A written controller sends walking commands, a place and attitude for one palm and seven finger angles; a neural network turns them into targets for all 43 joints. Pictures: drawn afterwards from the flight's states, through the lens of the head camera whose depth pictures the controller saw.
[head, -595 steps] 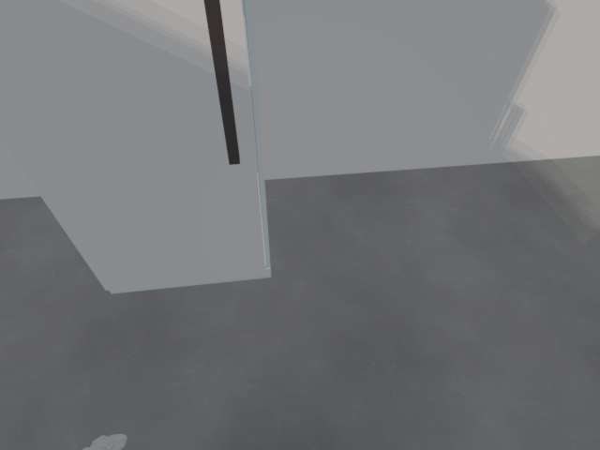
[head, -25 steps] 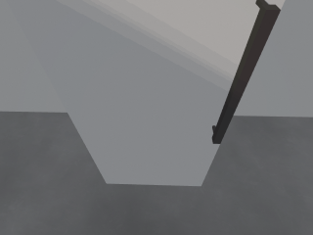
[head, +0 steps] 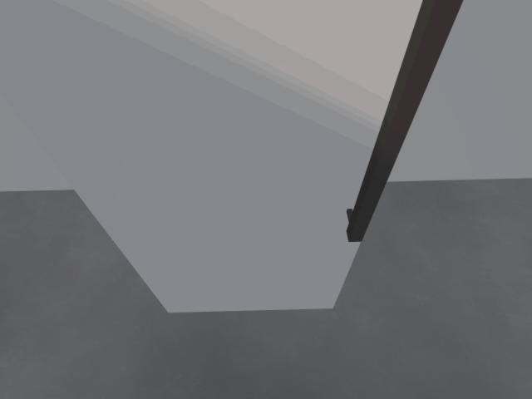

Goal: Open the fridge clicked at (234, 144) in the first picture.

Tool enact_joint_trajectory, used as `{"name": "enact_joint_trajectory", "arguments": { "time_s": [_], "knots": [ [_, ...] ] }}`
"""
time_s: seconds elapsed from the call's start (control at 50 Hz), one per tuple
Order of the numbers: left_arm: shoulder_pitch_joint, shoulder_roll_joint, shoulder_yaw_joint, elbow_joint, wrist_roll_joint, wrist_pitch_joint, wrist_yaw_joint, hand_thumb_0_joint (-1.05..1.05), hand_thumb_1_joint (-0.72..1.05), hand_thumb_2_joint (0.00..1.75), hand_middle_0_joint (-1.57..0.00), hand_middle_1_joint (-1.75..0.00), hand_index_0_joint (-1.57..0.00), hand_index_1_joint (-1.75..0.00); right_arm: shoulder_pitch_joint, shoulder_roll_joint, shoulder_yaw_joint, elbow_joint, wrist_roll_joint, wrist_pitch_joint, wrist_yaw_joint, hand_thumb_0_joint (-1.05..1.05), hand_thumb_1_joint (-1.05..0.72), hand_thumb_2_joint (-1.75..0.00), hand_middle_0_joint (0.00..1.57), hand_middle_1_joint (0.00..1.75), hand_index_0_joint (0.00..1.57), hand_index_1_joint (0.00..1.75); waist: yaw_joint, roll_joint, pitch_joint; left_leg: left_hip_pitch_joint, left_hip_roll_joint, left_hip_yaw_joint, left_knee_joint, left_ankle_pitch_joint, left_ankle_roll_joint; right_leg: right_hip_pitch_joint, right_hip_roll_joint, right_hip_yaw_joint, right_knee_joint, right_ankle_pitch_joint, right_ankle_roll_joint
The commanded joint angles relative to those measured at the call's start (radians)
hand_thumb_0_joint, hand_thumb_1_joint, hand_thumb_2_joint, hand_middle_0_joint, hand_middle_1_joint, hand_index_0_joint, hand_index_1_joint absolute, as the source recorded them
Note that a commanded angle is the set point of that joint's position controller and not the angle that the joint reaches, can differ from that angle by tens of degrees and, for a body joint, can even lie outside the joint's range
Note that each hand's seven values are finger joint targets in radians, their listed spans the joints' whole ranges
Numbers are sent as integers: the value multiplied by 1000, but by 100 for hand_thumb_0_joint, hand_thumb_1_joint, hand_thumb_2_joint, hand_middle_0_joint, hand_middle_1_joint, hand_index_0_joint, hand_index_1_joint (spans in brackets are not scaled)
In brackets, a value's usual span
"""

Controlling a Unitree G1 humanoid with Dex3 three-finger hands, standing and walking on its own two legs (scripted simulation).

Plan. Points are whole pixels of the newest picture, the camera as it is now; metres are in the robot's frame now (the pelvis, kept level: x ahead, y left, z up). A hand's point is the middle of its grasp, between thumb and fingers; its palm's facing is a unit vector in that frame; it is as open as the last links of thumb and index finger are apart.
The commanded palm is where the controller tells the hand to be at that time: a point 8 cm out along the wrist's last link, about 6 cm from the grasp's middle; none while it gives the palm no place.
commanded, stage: come to a stop and stand still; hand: right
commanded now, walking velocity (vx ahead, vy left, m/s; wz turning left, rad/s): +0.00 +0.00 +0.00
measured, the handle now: (379, 146) +0.44 -0.16 +0.14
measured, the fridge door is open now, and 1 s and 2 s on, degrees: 0 0 0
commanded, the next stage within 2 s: look again from close up in 1.24 s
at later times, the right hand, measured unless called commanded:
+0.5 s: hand out of the picture +0.05 -0.19 -0.16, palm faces +0.00 +0.98 -0.22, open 7.3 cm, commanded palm none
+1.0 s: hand out of the picture +0.00 -0.17 -0.16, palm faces -0.02 +0.97 -0.22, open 7.4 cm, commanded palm none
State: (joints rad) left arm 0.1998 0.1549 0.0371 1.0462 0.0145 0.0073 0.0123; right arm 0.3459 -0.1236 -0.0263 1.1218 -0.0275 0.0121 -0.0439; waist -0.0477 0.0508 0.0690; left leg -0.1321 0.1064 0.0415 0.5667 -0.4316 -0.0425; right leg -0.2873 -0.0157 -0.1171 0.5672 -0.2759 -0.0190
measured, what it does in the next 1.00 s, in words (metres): stands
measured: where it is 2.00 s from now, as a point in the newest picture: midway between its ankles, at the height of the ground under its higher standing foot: outside the picture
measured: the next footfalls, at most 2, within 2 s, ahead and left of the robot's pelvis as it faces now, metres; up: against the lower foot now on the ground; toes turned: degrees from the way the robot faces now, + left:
none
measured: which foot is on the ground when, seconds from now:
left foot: down 0.00-1.00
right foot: down 0.00-1.00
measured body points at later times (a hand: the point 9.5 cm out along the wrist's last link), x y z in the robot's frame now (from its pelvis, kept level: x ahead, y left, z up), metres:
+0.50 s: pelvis +0.02 -0.01 +0.01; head +0.03 -0.01 +0.46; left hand +0.02 +0.22 -0.15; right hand +0.05 -0.24 -0.15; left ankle -0.06 +0.12 -0.73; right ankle +0.01 -0.11 -0.73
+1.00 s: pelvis -0.01 +0.00 +0.01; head -0.01 +0.01 +0.45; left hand +0.00 +0.23 -0.16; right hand +0.00 -0.22 -0.15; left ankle -0.06 +0.12 -0.73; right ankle +0.01 -0.11 -0.73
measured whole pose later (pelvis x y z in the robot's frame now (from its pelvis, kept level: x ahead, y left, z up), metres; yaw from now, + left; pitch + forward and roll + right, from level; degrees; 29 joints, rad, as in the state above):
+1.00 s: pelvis -0.01 +0.00 +0.01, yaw +1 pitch -2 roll -1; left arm 0.27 0.18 0.00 1.07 0.02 0.00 0.01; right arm 0.29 -0.15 0.02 1.07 -0.02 -0.01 -0.04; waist 0.01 -0.02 0.03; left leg -0.14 0.06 0.08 0.53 -0.36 -0.01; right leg -0.24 -0.03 -0.13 0.52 -0.25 -0.02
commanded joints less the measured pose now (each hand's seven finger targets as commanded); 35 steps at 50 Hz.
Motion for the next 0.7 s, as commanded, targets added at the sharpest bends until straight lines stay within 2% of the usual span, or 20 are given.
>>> {"name": "enact_joint_trajectory", "arguments": {
  "time_s": [0.0,0.04,0.06,0.08,0.1,0.12,0.14,0.16,0.18,0.24,0.3,0.44,0.52,0.54,0.56,0.58,0.62,0.64,0.66,0.68],
  "knots": [
    [106,135,16,-5,3,-18,30,0,90,90,-20,-30,-20,-30,45,-62,-9,-32,8,2,-7,0,-90,-90,20,30,20,30,41,-240,-52,-156,-12,12,104,-40,16,182,-246,232,-230,581,-111],
    [77,122,10,-6,2,-19,33,0,90,90,-20,-30,-20,-30,45,-65,-9,-26,10,1,-3,0,-90,-90,20,30,20,30,27,-204,-57,-125,0,2,48,0,19,165,-227,198,-214,605,-111],
    [51,117,8,-10,1,-18,33,0,90,90,-20,-30,-20,-30,63,-69,-8,-15,9,-1,-3,0,-90,-90,20,30,20,30,12,-175,-70,-84,1,2,-32,81,21,155,-207,170,-194,555,-95],
    [39,111,9,-15,-3,-19,32,0,90,90,-20,-30,-20,-30,79,-77,-8,-7,5,-10,-1,0,-90,-90,20,30,20,30,5,-108,-94,-42,4,-8,-140,230,24,160,-172,145,-147,531,-66],
    [35,92,6,-15,-6,-19,27,0,90,90,-20,-30,-20,-30,73,-93,-7,-5,2,-17,-2,0,-90,-90,20,30,20,30,17,-46,-101,-26,30,-42,-179,359,36,150,-135,113,-132,432,-31],
    [39,79,3,-13,-8,-16,22,0,90,90,-20,-30,-20,-30,45,-109,-6,-10,3,-21,0,0,-90,-90,20,30,20,30,31,-22,-99,-27,57,-59,-186,408,48,145,-113,94,-146,325,-9],
    [36,74,3,-9,-5,-12,19,0,90,90,-20,-30,-20,-30,16,-116,-5,-14,4,-21,2,0,-90,-90,20,30,20,30,39,23,-66,-48,62,-51,-187,415,49,144,-104,92,-158,275,0],
    [46,78,4,-2,-1,-10,18,0,90,90,-20,-30,-20,-30,-8,-116,-4,-21,4,-22,2,0,-90,-90,20,30,20,30,47,59,-45,-55,55,-41,-184,430,49,144,-107,92,-165,282,3],
    [58,83,4,7,0,-12,19,0,90,90,-20,-30,-20,-30,-14,-111,-3,-26,3,-21,1,0,-90,-90,20,30,20,30,46,54,-38,-44,46,-29,-176,457,47,146,-111,95,-172,327,1],
    [73,90,-3,27,1,-21,19,0,90,90,-20,-30,-20,-30,-15,-120,-4,-34,6,-19,-1,0,-90,-90,20,30,20,30,43,-20,-72,-14,40,-17,-175,453,41,179,-116,95,-183,423,-1],
    [77,96,-6,36,2,-23,21,0,90,90,-20,-30,-20,-30,-17,-130,-7,-37,7,-19,-2,0,-90,-90,20,30,20,30,40,-30,-82,4,40,-8,-177,484,42,194,-118,90,-178,473,0],
    [91,92,-16,61,0,-20,22,0,90,90,-20,-30,-20,-30,-28,-133,-3,-30,12,-13,0,0,-90,-90,20,30,20,30,38,-65,-22,-2,37,-10,-223,384,41,172,-116,94,-217,383,5],
    [111,87,-19,72,-1,-20,23,0,90,90,-20,-30,-20,-30,-16,-127,-1,-22,13,-14,2,0,-90,-90,20,30,20,30,39,-50,-9,1,36,-11,-245,353,42,167,-114,95,-228,325,4],
    [66,139,-20,-4,-9,-37,9,0,90,90,-20,-30,-20,-30,20,-138,23,-29,-3,-45,-37,0,-90,-90,20,30,20,30,37,-64,57,-101,40,-79,-213,570,47,81,-112,97,-19,484,16],
    [117,103,-19,-13,1,-32,0,0,90,90,-20,-30,-20,-30,-21,-172,10,-78,9,-51,-28,0,-90,-90,20,30,20,30,68,-79,10,-76,55,-53,-191,381,82,72,-105,109,-61,216,2],
    [108,97,-18,-6,7,-37,0,0,90,90,-20,-30,-20,-30,-35,-171,6,-76,8,-60,-16,0,-90,-90,20,30,20,30,56,-150,-15,-58,55,-56,-168,440,94,86,-90,110,-83,254,6],
    [150,114,-18,-17,3,-37,5,0,90,90,-20,-30,-20,-30,-25,-152,13,-87,16,-58,-11,0,-90,-90,20,30,20,30,69,-112,-107,-35,10,-29,-124,325,91,109,-104,118,-83,277,-13],
    [149,116,-17,-20,2,-40,7,0,90,90,-20,-30,-20,-30,-19,-142,14,-86,17,-56,-10,0,-90,-90,20,30,20,30,66,-102,-133,-27,1,-24,-106,334,89,120,-107,121,-75,325,-20],
    [151,120,-17,-21,1,-42,10,0,90,90,-20,-30,-20,-30,-10,-136,17,-84,18,-54,-9,0,-90,-90,20,30,20,30,65,-100,-145,-31,-3,-18,-94,337,86,136,-112,116,-71,359,-25],
    [153,117,-19,-24,2,-42,11,0,90,90,-20,-30,-20,-30,-8,-132,18,-87,16,-53,-9,0,-90,-90,20,30,20,30,60,-71,-136,-29,-6,-16,-91,335,82,132,-114,118,-68,372,-27]
  ]
}}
